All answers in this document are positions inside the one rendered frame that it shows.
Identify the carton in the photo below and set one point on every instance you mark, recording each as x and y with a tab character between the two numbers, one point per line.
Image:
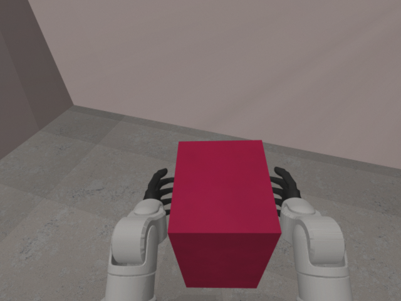
223	223

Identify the robot left hand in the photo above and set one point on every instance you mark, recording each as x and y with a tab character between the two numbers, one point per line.
154	192

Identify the robot right hand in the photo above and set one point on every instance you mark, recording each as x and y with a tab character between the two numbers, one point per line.
289	189

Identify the robot right forearm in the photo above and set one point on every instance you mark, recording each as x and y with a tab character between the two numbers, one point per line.
319	252

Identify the robot left forearm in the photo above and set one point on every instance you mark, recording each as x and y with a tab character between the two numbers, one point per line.
133	253

